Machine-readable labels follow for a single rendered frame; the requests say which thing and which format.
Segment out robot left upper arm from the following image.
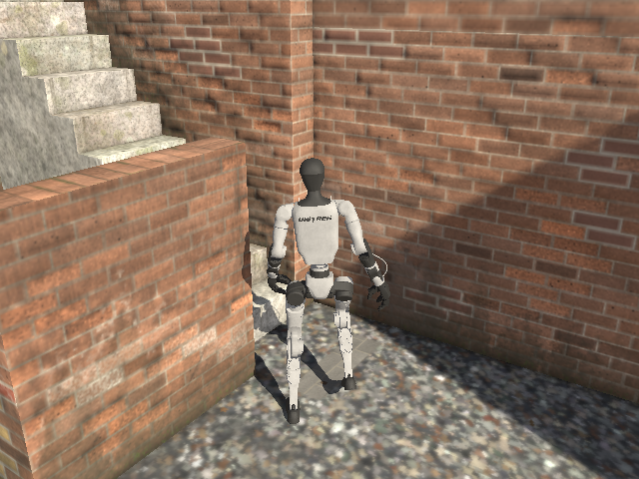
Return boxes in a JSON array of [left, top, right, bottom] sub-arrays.
[[271, 203, 294, 258]]

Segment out right robot forearm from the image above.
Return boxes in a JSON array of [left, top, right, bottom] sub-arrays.
[[358, 239, 384, 286]]

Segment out right robot hand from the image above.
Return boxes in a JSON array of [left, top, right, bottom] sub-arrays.
[[367, 281, 390, 311]]

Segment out left robot forearm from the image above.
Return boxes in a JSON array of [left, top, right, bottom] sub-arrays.
[[267, 244, 282, 278]]

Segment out robot right upper arm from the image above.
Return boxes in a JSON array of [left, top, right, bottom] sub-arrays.
[[335, 200, 367, 255]]

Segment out robot torso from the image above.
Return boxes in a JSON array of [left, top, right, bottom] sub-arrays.
[[293, 196, 339, 299]]

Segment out humanoid robot head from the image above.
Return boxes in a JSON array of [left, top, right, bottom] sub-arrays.
[[298, 158, 331, 207]]

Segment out left robot hand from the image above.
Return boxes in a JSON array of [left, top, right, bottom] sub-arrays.
[[268, 274, 291, 294]]

